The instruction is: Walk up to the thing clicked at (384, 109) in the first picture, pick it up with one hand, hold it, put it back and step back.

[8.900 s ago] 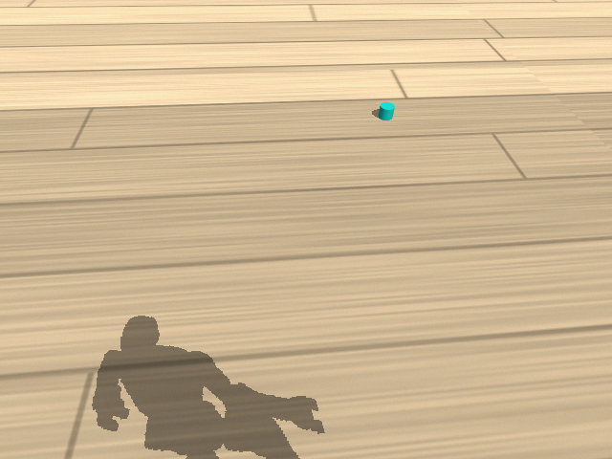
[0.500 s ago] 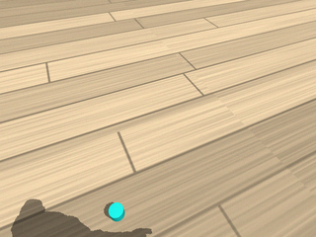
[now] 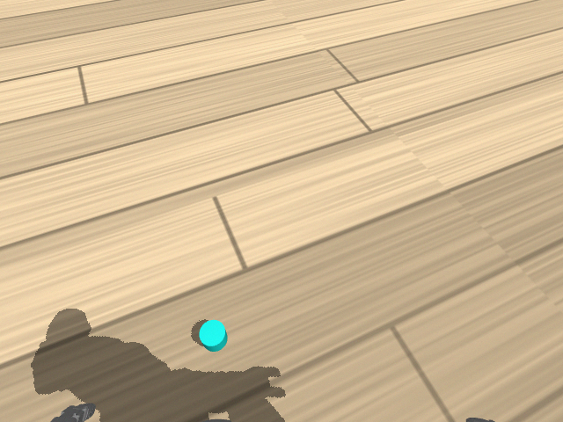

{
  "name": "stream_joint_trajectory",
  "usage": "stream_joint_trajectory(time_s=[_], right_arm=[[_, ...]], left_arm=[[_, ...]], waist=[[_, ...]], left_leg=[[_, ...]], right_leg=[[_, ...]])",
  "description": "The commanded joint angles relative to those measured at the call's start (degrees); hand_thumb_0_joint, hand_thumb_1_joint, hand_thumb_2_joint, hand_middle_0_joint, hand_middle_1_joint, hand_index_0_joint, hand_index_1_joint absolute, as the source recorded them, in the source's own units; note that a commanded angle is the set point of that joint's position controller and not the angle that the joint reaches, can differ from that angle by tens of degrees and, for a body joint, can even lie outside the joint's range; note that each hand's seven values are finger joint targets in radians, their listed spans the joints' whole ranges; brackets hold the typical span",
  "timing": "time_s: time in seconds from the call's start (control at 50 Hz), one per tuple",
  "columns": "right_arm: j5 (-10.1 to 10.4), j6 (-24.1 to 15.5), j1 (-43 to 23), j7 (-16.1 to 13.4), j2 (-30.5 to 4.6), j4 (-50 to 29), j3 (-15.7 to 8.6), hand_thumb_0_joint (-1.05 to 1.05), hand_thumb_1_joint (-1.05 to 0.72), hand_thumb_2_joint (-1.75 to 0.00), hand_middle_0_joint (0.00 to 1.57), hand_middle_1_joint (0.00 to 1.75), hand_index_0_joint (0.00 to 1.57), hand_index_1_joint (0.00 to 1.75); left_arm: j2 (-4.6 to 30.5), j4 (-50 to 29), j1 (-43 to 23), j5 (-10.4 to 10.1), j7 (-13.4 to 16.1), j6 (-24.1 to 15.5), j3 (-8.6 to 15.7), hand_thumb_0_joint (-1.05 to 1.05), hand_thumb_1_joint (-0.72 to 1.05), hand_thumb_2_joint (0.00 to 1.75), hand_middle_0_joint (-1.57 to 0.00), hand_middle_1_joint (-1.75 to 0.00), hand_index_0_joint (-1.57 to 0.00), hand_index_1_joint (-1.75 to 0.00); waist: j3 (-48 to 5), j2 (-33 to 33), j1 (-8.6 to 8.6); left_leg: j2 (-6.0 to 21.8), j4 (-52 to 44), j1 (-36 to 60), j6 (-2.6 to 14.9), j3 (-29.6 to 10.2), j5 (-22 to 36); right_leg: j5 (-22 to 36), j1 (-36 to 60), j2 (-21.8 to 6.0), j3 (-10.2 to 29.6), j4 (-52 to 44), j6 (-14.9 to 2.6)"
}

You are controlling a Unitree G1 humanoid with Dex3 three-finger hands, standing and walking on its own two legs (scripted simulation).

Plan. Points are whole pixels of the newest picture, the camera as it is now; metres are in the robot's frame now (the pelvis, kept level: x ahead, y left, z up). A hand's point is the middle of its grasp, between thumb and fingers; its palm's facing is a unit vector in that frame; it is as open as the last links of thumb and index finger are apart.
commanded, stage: walk up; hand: left
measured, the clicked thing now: (213, 335) +0.43 +0.22 -0.74
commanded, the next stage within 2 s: none
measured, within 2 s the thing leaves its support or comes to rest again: neither
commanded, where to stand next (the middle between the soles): +0.04 -0.01 m, yaw -1 degrees
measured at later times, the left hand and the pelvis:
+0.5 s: hand out of the picture +0.00 +0.31 -0.17, palm faces -0.10 -0.93 -0.36, open 7.4 cm; pelvis -0.10 +0.05 -0.01, yaw -4 degrees
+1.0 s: hand out of the picture -0.11 +0.27 -0.16, palm faces +0.00 -0.93 -0.37, open 7.4 cm; pelvis -0.25 +0.01 -0.02, yaw +1 degrees
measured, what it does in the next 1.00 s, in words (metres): walks backwards: left foot, then right foot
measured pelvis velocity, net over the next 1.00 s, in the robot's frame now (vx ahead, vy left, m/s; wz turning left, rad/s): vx -0.25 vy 0.01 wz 0.02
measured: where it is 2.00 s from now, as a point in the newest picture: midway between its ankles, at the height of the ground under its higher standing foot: outside the picture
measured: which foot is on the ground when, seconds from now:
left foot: up 0.00-0.12, down 0.14-0.66, up 0.68-0.96, down 0.98-1.00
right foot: down 0.00-0.16, up 0.18-0.60, down 0.62-1.00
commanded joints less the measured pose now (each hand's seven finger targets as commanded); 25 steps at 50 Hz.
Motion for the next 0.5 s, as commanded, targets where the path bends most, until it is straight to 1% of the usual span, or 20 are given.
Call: stream_joint_trajectory(time_s=[0.0,0.02,0.06,0.08,0.1,0.12,0.14,0.16,0.18,0.2,0.22,0.24,0.26,0.28,0.3,0.32,0.38,0.42,0.46,0.48], right_arm=[[-0.39,0.95,5.69,-0.43,-9.68,-4.65,-3.16,0.0,-0.9,-0.9,0.2,0.3,0.2,0.3],[-0.16,0.81,6.45,-0.39,-9.79,-5.32,-3.35,0.0,-0.9,-0.9,0.2,0.3,0.2,0.3],[-0.53,0.19,9.56,-0.59,-10.79,-5.53,-3.83,0.0,-0.9,-0.9,0.2,0.3,0.2,0.3],[-1.15,-0.28,10.71,-0.68,-10.62,-5.05,-3.93,0.0,-0.9,-0.9,0.2,0.3,0.2,0.3],[-1.79,-0.73,11.49,-0.81,-10.99,-5.24,-4.19,0.0,-0.9,-0.9,0.2,0.3,0.2,0.3],[-3.06,-1.15,9.67,-1.02,-14.82,-6.23,-5.22,0.0,-0.9,-0.9,0.2,0.3,0.2,0.3],[-3.32,-1.44,6.58,-1.0,-18.88,-7.85,-6.1,0.0,-0.9,-0.9,0.2,0.3,0.2,0.3],[-2.54,-1.48,6.31,-0.99,-21.93,-9.52,-6.72,0.0,-0.9,-0.9,0.2,0.3,0.2,0.3],[-2.62,-1.69,4.51,-1.32,-19.88,-9.96,-6.54,0.0,-0.9,-0.9,0.2,0.3,0.2,0.3],[-2.71,-1.83,0.88,-1.9,-17.42,-10.41,-5.97,0.0,-0.9,-0.9,0.2,0.3,0.2,0.3],[-3.12,-1.91,-1.53,-2.21,-15.38,-11.29,-5.46,0.0,-0.9,-0.9,0.2,0.3,0.2,0.3],[-2.7,-2.1,-0.66,-2.52,-14.21,-11.96,-5.36,0.0,-0.9,-0.9,0.2,0.3,0.2,0.3],[-2.13,-2.19,0.92,-2.69,-13.15,-11.91,-5.28,0.0,-0.9,-0.9,0.2,0.3,0.2,0.3],[-1.91,-2.21,2.99,-2.81,-12.57,-11.9,-5.29,0.0,-0.9,-0.9,0.2,0.3,0.2,0.3],[-1.72,-2.17,4.85,-3.02,-12.33,-11.89,-5.37,0.0,-0.9,-0.9,0.2,0.3,0.2,0.3],[-1.56,-2.18,6.57,-3.26,-12.33,-11.82,-5.49,0.0,-0.9,-0.9,0.2,0.3,0.2,0.3],[-1.44,-2.1,8.65,-3.55,-13.54,-12.37,-5.71,0.0,-0.9,-0.9,0.2,0.3,0.2,0.3],[-1.63,-1.98,8.12,-3.48,-14.1,-13.53,-5.69,0.0,-0.9,-0.9,0.2,0.3,0.2,0.3],[-1.75,-1.9,7.46,-3.31,-15.04,-14.37,-5.89,0.0,-0.9,-0.9,0.2,0.3,0.2,0.3],[-1.8,-1.87,6.1,-3.15,-15.33,-15.03,-5.92,0.0,-0.9,-0.9,0.2,0.3,0.2,0.3]], left_arm=[[16.12,-8.12,-3.92,1.42,1.34,-0.13,3.98,0.0,0.9,0.9,-0.2,-0.3,-0.2,-0.3],[15.5,-9.02,-4.6,1.72,1.47,-0.07,3.68,0.0,0.9,0.9,-0.2,-0.3,-0.2,-0.3],[15.43,-10.58,-5.86,1.85,1.68,0.24,3.76,0.0,0.9,0.9,-0.2,-0.3,-0.2,-0.3],[14.87,-11.05,-5.79,1.45,1.55,0.71,3.51,0.0,0.9,0.9,-0.2,-0.3,-0.2,-0.3],[13.91,-11.82,-5.34,0.91,1.28,1.34,3.19,0.0,0.9,0.9,-0.2,-0.3,-0.2,-0.3],[10.5,-12.59,-3.18,0.25,1.23,1.85,2.7,0.0,0.9,0.9,-0.2,-0.3,-0.2,-0.3],[9.34,-12.5,-1.54,0.24,1.57,2.29,2.73,0.0,0.9,0.9,-0.2,-0.3,-0.2,-0.3],[11.14,-12.42,-2.11,0.91,2.24,2.58,3.4,0.0,0.9,0.9,-0.2,-0.3,-0.2,-0.3],[12.33,-11.7,-3.5,1.16,2.5,2.87,3.97,0.0,0.9,0.9,-0.2,-0.3,-0.2,-0.3],[12.45,-11.04,-1.18,0.8,2.53,2.97,3.76,0.0,0.9,0.9,-0.2,-0.3,-0.2,-0.3],[12.15,-10.05,1.88,0.18,2.33,2.88,3.75,0.0,0.9,0.9,-0.2,-0.3,-0.2,-0.3],[12.17,-10.16,3.77,0.2,2.1,2.83,3.7,0.0,0.9,0.9,-0.2,-0.3,-0.2,-0.3],[12.54,-10.02,4.7,0.54,1.83,2.72,4.19,0.0,0.9,0.9,-0.2,-0.3,-0.2,-0.3],[11.91,-10.64,5.29,0.85,1.68,2.51,4.32,0.0,0.9,0.9,-0.2,-0.3,-0.2,-0.3],[11.42,-11.73,4.52,1.12,1.66,2.28,4.22,0.0,0.9,0.9,-0.2,-0.3,-0.2,-0.3],[11.32,-12.78,2.93,1.28,1.58,2.19,4.24,0.0,0.9,0.9,-0.2,-0.3,-0.2,-0.3],[10.87,-14.87,1.46,1.14,1.45,2.24,4.18,0.0,0.9,0.9,-0.2,-0.3,-0.2,-0.3],[10.77,-14.85,3.13,1.1,1.25,2.23,4.34,0.0,0.9,0.9,-0.2,-0.3,-0.2,-0.3],[10.79,-14.68,4.57,1.29,0.83,2.24,4.57,0.0,0.9,0.9,-0.2,-0.3,-0.2,-0.3],[10.83,-14.32,5.98,1.33,0.62,2.23,4.71,0.0,0.9,0.9,-0.2,-0.3,-0.2,-0.3]], waist=[[-10.21,-11.83,-1.22],[-10.33,-12.09,-1.76],[-12.45,-11.02,-2.68],[-12.66,-8.87,-3.15],[-11.37,-4.28,-3.49],[-10.45,7.54,-1.85],[-10.03,11.53,-0.36],[-11.19,13.59,-3.09],[-9.85,9.22,-2.51],[-9.27,6.43,0.07],[-8.27,5.96,2.05],[-8.38,7.4,2.41],[-9.89,7.23,1.68],[-11.68,6.44,1.05],[-12.57,6.23,-0.16],[-12.22,5.73,-1.47],[-11.87,6.09,-3.47],[-12.6,5.95,-3.21],[-13.8,7.33,-2.96],[-14.11,7.62,-2.35]], left_leg=[[-1.8,20.43,1.15,2.13,-3.98,-16.84],[-1.17,18.08,-0.53,2.02,-4.24,-15.31],[-0.28,9.8,-0.21,1.62,-3.06,-9.11],[-0.69,1.24,1.34,1.49,-1.09,-3.41],[0.59,-8.22,2.79,1.44,-1.87,8.64],[9.42,-14.89,3.78,3.5,-15.05,22.74],[16.25,-14.84,5.85,7.48,-22.97,36.82],[21.6,-16.97,-0.58,12.51,-29.49,33.52],[20.35,-17.14,-1.3,12.4,-27.41,30.68],[16.93,-14.43,2.47,11.2,-20.16,31.07],[13.14,-12.37,4.18,8.66,-14.91,31.5],[11.67,-10.99,6.53,7.56,-12.83,32.22],[12.08,-9.74,9.99,8.77,-13.04,35.67],[11.85,-8.08,14.79,8.88,-12.55,39.7],[12.18,-6.98,17.92,9.37,-12.73,41.96],[12.25,-6.79,19.18,9.33,-12.7,42.38],[14.72,-6.4,20.94,11.97,-14.08,42.11],[15.56,-6.35,18.07,12.97,-13.55,40.82],[16.15,-6.74,15.71,12.58,-14.19,36.0],[16.42,-7.36,12.77,12.59,-13.78,32.18]], right_leg=[[24.92,-4.8,-18.77,14.83,-4.36,-15.27],[25.53,-2.94,-17.41,14.03,-2.58,-14.27],[23.78,-0.51,-15.16,12.5,2.22,-10.87],[20.44,-0.34,-13.04,10.99,5.37,-8.93],[14.87,-1.79,-9.44,8.84,10.28,-6.35],[3.67,-6.67,-1.14,5.72,20.05,-3.25],[-22.11,-13.98,7.19,6.47,28.07,-1.23],[-27.82,-10.94,8.6,13.3,36.25,-0.69],[-25.66,-10.93,8.24,16.02,41.74,-0.95],[-21.83,-14.71,8.11,16.44,44.62,-0.96],[-18.19,-16.86,8.11,16.01,45.64,-0.57],[-15.6,-17.2,7.33,14.88,44.87,-0.37],[-14.93,-16.35,7.01,13.67,45.8,0.56],[-14.97,-17.01,6.81,13.09,43.86,1.33],[-15.37,-17.88,6.52,12.43,41.59,1.91],[-15.54,-18.14,6.41,12.05,39.09,2.25],[-18.28,-16.8,5.01,11.21,30.65,2.6],[-18.43,-13.15,4.25,9.44,27.64,2.31],[-17.63,-9.63,2.99,7.6,22.56,1.58],[-17.02,-7.26,2.56,6.67,21.28,1.37]])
